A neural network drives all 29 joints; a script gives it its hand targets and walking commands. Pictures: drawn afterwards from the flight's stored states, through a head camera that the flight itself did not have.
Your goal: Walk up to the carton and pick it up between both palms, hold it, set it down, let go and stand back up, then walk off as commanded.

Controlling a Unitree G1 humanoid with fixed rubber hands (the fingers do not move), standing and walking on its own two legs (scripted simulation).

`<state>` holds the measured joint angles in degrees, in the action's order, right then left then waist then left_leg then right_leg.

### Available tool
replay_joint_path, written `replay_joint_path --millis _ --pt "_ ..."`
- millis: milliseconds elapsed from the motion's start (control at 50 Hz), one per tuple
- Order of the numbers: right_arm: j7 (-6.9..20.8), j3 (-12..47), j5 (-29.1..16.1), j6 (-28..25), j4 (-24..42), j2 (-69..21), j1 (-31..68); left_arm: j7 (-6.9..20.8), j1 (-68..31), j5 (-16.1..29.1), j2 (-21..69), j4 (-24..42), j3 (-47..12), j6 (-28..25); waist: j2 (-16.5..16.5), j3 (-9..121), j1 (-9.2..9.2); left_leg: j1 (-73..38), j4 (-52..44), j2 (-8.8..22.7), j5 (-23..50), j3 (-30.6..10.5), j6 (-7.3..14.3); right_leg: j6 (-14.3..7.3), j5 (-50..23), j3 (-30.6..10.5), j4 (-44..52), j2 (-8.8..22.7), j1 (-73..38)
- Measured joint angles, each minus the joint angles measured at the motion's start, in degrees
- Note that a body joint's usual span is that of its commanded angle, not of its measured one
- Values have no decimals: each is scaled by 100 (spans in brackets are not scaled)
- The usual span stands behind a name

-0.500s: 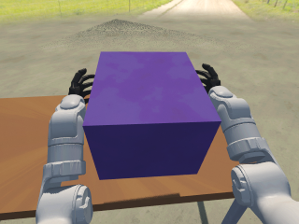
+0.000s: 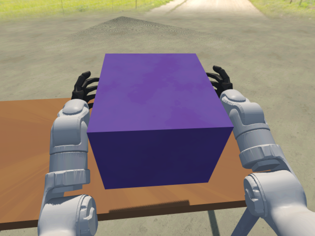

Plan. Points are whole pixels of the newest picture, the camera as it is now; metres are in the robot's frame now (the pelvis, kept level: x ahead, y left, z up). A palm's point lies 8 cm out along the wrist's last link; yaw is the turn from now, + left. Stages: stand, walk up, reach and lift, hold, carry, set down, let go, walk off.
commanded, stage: hold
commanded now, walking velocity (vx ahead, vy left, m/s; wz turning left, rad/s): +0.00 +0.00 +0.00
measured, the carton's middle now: (154, 115) +0.38 +0.01 +0.17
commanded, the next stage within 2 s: none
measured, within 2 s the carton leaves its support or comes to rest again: neither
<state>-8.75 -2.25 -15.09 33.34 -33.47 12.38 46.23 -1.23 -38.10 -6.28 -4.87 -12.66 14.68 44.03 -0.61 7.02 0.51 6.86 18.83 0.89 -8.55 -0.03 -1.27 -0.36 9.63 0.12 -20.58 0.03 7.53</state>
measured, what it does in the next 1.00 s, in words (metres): stands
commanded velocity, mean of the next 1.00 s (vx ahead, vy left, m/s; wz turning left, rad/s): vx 0.00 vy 0.00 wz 0.00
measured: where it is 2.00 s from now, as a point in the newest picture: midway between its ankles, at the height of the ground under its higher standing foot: outside the picture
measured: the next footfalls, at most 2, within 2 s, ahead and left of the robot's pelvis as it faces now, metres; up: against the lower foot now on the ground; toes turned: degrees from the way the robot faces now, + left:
none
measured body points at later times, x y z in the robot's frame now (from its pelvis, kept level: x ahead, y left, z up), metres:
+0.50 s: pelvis +0.00 +0.00 +0.00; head -0.08 +0.00 +0.44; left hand +0.36 +0.19 +0.23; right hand +0.39 -0.17 +0.23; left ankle +0.02 +0.13 -0.75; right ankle +0.02 -0.11 -0.75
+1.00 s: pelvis +0.00 +0.00 +0.00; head -0.08 +0.00 +0.44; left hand +0.36 +0.19 +0.24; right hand +0.39 -0.17 +0.24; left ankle +0.02 +0.13 -0.75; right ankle +0.02 -0.11 -0.75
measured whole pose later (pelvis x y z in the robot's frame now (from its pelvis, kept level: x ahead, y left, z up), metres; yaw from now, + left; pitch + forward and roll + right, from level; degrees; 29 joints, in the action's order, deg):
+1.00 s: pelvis +0.00 +0.00 +0.00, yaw +0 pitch -4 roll +0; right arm -8.8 -2.3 -14.8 33.1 -32.4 12.5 46.5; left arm -0.5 -38.0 -7.4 -4.7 -11.8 14.7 43.4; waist -0.6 7.7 0.5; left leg 6.4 18.8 0.9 -8.6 0.0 -1.3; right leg -0.4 9.6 0.1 -20.5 0.0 7.0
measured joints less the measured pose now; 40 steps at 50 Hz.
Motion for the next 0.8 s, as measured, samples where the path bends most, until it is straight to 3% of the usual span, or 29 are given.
replay_joint_path --millis 160,320,800 --pt "-55 0 0 15 284 17 -2 1 26 0 0 214 0 -65 2 159 0 -14 0 1 -24 0 0 0 19 0 7 -1 -17" --pt "37 0 -1 24 -93 12 21 87 -4 -108 8 -23 0 74 2 21 0 -41 0 1 10 0 0 0 -12 0 9 -2 -45" --pt "43 0 29 -30 -35 16 22 79 -7 -108 12 -5 0 -13 4 -25 0 -42 0 2 5 -1 0 0 -8 0 10 -3 -47"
